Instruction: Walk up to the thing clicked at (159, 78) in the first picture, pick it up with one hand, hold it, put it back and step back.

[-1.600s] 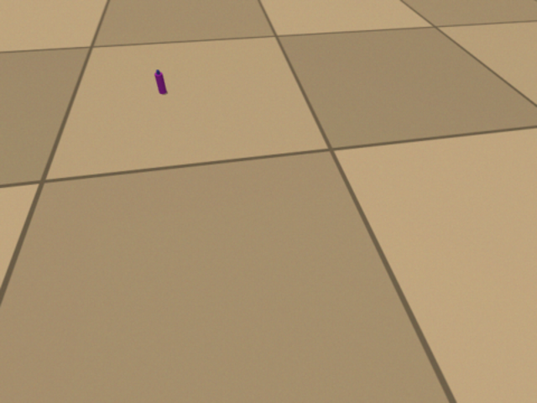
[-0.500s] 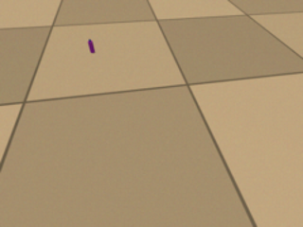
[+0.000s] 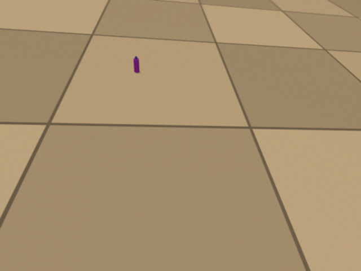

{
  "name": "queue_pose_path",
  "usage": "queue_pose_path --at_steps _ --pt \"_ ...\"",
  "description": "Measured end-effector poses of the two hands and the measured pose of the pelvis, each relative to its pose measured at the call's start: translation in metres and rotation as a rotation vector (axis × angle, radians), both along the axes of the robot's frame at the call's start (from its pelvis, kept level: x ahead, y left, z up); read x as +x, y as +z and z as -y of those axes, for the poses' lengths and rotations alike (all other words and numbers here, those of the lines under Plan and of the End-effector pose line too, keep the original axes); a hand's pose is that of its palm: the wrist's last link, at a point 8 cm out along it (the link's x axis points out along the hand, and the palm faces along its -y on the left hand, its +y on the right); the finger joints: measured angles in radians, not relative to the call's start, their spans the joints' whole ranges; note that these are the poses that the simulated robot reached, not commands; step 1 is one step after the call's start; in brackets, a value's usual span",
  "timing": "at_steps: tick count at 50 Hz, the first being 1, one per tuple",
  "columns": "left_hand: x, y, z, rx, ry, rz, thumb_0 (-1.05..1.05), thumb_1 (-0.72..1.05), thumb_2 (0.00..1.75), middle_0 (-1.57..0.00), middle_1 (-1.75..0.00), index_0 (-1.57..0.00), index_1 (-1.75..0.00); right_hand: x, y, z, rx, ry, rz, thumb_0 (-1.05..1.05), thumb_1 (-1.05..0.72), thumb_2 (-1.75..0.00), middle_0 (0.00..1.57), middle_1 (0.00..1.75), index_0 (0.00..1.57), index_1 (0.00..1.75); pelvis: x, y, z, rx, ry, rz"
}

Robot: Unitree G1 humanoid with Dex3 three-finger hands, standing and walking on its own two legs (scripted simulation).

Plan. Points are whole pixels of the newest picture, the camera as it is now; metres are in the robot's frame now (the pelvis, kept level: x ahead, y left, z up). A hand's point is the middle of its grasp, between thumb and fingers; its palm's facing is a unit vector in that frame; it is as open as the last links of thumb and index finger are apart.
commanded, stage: walk up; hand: left
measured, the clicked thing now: (136, 64) +2.05 +0.30 -0.68
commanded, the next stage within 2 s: none
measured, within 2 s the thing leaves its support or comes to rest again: neither
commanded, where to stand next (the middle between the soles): +1.73 +0.07 m, yaw +5 degrees
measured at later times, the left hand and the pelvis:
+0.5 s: hand (88, 183) +0.38 +0.25 -0.11, palm faces +0.07 -0.93 -0.36, open 7.4 cm; pelvis +0.30 -0.03 +0.01, yaw +5 degrees
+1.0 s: hand (91, 120) +0.66 +0.31 -0.13, palm faces -0.01 -0.95 -0.32, open 7.4 cm; pelvis +0.60 +0.03 +0.02, yaw +4 degrees
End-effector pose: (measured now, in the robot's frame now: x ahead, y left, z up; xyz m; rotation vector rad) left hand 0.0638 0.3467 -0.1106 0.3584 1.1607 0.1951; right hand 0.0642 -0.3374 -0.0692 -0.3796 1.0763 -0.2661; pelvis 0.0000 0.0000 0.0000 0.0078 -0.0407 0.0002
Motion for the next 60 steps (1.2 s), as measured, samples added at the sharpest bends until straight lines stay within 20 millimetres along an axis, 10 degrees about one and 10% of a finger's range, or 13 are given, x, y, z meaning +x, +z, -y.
queue_pose_path --at_steps 8,15,20,26,37,53,60 --pt "0.116 0.024 0.018 -0.067 -0.054 0.073 0.01 0.91 0.9 -0.2 -0.3 -0.2 -0.3 0.033 -0.01 -0.023 0.068 -0.025 -0.113 0.01 -0.9 -0.9 0.2 0.3 0.2 0.3 0.084 0.016 -0.006 0.008 0.021 -0.004" --pt "0.226 0.03 0.031 -0.023 -0.043 0.106 0.01 0.9 0.9 -0.2 -0.3 -0.2 -0.3 0.116 -0.037 -0.006 0.094 -0.012 -0.187 0.01 -0.9 -0.9 0.2 0.3 0.21 0.3 0.183 0.003 0.012 0.008 0.05 -0.031" --pt "0.29 0.025 0.048 0.007 0.003 0.176 0.01 0.9 0.9 -0.2 -0.3 -0.2 -0.3 0.213 -0.057 0.014 0.073 0.036 -0.188 0.01 -0.9 -0.9 0.2 0.3 0.2 0.3 0.249 -0.011 0.029 -0.029 0.072 -0.024" --pt "0.299 0.033 0.056 -0.012 0.078 0.1 0.0 0.9 0.9 -0.2 -0.3 -0.2 -0.3 0.363 -0.029 0.002 0.079 0.16 -0.032 0.01 -0.91 -0.9 0.2 0.3 0.2 0.3 0.316 0.009 0.024 -0.037 0.09 -0.012" --pt "0.368 -0.013 -0.005 -0.022 0.161 -0.061 0.01 0.9 0.9 -0.21 -0.3 -0.2 -0.3 0.571 -0.001 -0.047 0.001 0.278 0.119 0.0 -0.9 -0.9 0.2 0.3 0.2 0.3 0.463 -0.012 -0.019 -0.039 0.097 -0.018" --pt "0.644 0.02 -0.002 -0.049 -0.013 0.028 0.01 0.91 0.9 -0.2 -0.3 -0.2 -0.3 0.616 -0.01 -0.047 0.054 0.061 -0.11 0.01 -0.9 -0.9 0.2 0.3 0.2 0.3 0.639 0.014 -0.025 0.014 0.075 -0.019" --pt "0.776 0.023 0.028 0.001 -0.037 0.145 0.01 0.91 0.9 -0.2 -0.3 -0.2 -0.3 0.683 -0.052 -0.01 0.062 0.021 -0.182 0.01 -0.9 -0.9 0.2 0.3 0.2 0.3 0.732 -0.011 0.002 0.002 0.077 -0.013"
